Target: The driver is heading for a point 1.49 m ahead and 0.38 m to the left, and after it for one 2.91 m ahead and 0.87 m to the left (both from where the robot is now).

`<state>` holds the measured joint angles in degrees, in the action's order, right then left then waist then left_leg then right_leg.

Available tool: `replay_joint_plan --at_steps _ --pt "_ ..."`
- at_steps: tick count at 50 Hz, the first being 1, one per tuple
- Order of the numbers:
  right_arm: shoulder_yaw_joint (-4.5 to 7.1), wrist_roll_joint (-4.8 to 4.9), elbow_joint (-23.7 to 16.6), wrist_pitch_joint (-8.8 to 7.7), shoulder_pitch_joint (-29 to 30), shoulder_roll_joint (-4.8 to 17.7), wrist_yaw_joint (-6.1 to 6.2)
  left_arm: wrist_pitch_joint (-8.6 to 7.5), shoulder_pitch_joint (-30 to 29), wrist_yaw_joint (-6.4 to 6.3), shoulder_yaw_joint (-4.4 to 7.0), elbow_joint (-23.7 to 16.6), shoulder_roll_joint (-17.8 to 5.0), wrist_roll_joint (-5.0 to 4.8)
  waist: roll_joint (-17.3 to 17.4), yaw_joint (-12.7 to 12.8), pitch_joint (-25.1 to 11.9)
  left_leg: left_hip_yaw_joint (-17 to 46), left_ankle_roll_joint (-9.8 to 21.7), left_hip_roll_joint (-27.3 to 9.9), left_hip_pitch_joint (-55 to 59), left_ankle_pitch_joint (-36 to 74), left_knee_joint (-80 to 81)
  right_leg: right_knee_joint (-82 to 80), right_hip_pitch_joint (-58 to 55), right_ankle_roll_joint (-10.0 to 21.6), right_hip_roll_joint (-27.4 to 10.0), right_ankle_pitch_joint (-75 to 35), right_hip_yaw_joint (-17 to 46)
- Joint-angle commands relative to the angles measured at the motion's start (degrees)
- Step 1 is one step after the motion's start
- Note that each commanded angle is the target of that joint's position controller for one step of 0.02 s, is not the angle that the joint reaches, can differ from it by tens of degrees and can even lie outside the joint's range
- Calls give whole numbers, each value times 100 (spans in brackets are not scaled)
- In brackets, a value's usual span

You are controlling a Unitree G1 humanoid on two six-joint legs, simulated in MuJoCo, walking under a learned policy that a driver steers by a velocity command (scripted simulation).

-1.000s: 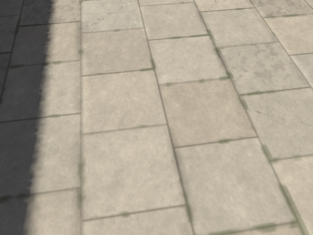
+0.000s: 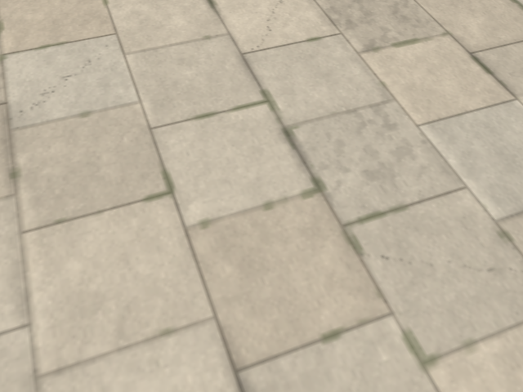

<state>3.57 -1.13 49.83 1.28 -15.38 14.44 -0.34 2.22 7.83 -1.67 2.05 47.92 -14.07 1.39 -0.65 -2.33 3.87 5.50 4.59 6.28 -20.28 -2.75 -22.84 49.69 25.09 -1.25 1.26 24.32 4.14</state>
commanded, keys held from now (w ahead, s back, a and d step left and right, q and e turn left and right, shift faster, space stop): q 0.50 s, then no key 0.22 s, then w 0.28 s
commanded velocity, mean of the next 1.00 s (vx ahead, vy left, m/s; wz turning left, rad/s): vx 0.07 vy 0.00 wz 0.38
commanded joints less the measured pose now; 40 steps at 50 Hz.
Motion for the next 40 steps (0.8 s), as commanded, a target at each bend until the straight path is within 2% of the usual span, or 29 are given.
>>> replay_joint_plan --at_steps 1,4,6,7,8,9,10,11,12,13,14,18,24,26,27,28,29,30,31,32,33,34,35,36,37,38,40 --pt "272 -25 -441 50 203 932 14 -29 431 -64 95 -225 -470 -56 915 189 -627 2004 672 -1332 90 -2008 1166 -369 -519 35 197 -51 -198" --pt "315 -14 -473 136 295 919 -5 -120 706 -128 70 -211 -447 -138 967 259 -603 2261 469 -1254 -7 -1908 1130 -1362 -1102 211 368 -52 -205" --pt "319 65 -534 182 461 866 9 -204 1196 -190 94 -122 -520 -130 890 529 -508 2177 62 -940 -424 -2282 938 -2849 -1954 412 329 -526 -161" --pt "263 136 -593 173 302 628 25 -240 1178 -250 191 -189 -960 -62 108 406 -453 1680 -282 -478 -818 -2747 138 -3751 -2194 617 -588 137 799" --pt "249 216 -716 136 295 434 45 -234 637 -262 310 -431 -1517 9 -1330 266 -359 213 -482 522 -1499 -2749 -1649 -4358 -1862 1205 -2131 678 2628" --pt "344 -50 -593 103 291 914 70 -220 186 -222 267 -518 -1289 87 -576 126 -111 107 -532 30 -1294 -2632 -2852 -4162 -1011 1470 -2318 -225 2283" --pt "378 -60 -512 102 145 922 30 -241 -31 -203 154 -611 -880 61 -318 -72 -192 111 -510 -23 -859 -2368 -3473 -3909 -713 1420 -1972 -1103 1738" --pt "366 -77 -424 132 -71 835 -1 -257 -231 -176 100 -648 -681 28 -275 -233 -191 41 -525 -59 -815 -2094 -3947 -3730 -744 1253 -1605 -1717 1116" --pt "363 -94 -375 181 -191 807 -23 -274 -288 -170 89 -707 -659 -1 -465 -254 -280 -52 -558 -85 -921 -1938 -4317 -3595 -995 1159 -1380 -2089 721" --pt "348 -84 -343 221 -245 794 -55 -275 -218 -169 83 -756 -651 3 -633 -173 -316 -179 -627 -119 -1067 -1951 -4543 -3463 -1224 1173 -1279 -2622 450" --pt "329 -60 -397 251 -106 790 -83 -271 -14 -153 88 -732 -665 7 -654 -46 -332 -248 -694 -181 -1204 -1964 -4481 -3353 -1496 1205 -1270 -3032 314" --pt "224 6 -691 314 515 671 -173 -256 790 -132 203 -541 -920 6 -751 426 -465 -374 -875 -367 -1469 -2193 -3606 -3038 -2636 1365 -1558 -3936 244" --pt "124 119 -958 342 725 598 -229 -229 653 25 319 -571 -1163 57 -1031 478 -601 -869 -639 -449 -228 -2472 -2177 -2753 -2230 1284 -1725 -4062 -228" --pt "113 141 -1010 314 688 605 -218 -209 654 64 351 -538 -1224 47 -1096 467 -653 -957 -516 -405 117 -2416 -1655 -2576 -2131 1238 -1773 -4088 -256" --pt "101 136 -988 287 562 566 -200 -193 610 79 359 -516 -1244 20 -1055 366 -677 -989 -434 -364 397 -2150 -1151 -2404 -2034 1162 -1744 -4018 -304" --pt "83 95 -916 236 342 521 -163 -167 511 86 356 -502 -1232 -33 -911 173 -694 -1014 -339 -324 872 -1446 -257 -2109 -1787 969 -1645 -3707 -462" --pt "96 5 -874 159 216 670 -100 -150 647 94 339 -448 -1146 -49 -495 91 -731 -619 -264 -491 1533 -664 570 -1674 -1257 620 -1512 -3001 -656" --pt "170 -86 -921 61 103 1181 -37 -113 879 137 224 -573 -687 14 1017 201 -869 1201 -27 -1960 2412 186 925 -367 -19 194 -981 -598 -1118" --pt "277 1 -931 23 16 1687 -23 -21 486 45 126 -826 -456 -15 1631 21 -670 2001 902 -2990 1730 2222 589 157 467 59 -259 1149 -885" --pt "207 48 -849 4 -81 1322 -8 58 321 7 179 -766 -743 -31 910 -72 -612 1599 1138 -2750 1610 2273 521 618 336 44 -454 1040 -433" --pt "71 50 -859 -1 305 959 13 84 373 44 196 -653 -731 -96 785 155 -334 1110 1002 -2351 1408 1948 582 702 314 56 -470 637 -328" --pt "3 14 -911 21 704 783 44 63 515 78 215 -515 -778 -119 791 334 -191 750 739 -1970 1316 1658 652 547 257 49 -493 232 -306" --pt "-12 42 -919 5 789 780 97 62 609 102 254 -432 -875 -48 968 356 -203 565 639 -1782 1427 1975 619 584 236 28 -440 -42 -380" --pt "-44 53 -885 -10 754 720 116 61 782 126 254 -317 -873 -4 933 377 -384 394 621 -1672 1545 2353 556 636 89 -8 -390 -190 -400" --pt "-61 60 -812 -29 563 699 111 54 871 162 237 -263 -829 17 809 336 -613 392 626 -1644 1688 1728 679 611 -4 -39 -362 -294 -435" --pt "-37 62 -712 -39 349 774 100 44 834 198 231 -254 -803 38 790 248 -627 536 661 -1655 1839 659 888 589 124 -54 -343 -337 -498" --pt "-24 37 -527 -50 54 815 76 29 537 273 232 -293 -790 77 839 70 -267 944 726 -1709 1953 -1609 1395 337 579 -50 -384 -446 -502"
Keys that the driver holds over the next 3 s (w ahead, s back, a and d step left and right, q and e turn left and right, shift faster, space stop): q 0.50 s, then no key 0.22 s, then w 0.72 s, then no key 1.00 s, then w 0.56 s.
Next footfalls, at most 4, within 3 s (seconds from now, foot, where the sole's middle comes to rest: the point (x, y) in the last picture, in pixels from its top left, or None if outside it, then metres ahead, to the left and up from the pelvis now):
0.14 right None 0.05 -0.12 -0.77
0.60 left None -0.04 0.09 -0.77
1.14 right None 0.16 -0.06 -0.77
1.62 left None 0.39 0.23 -0.77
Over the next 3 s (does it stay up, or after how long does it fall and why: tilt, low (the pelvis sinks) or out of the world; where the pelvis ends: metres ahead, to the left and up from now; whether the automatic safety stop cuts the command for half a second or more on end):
stays up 0.49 0.23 0.01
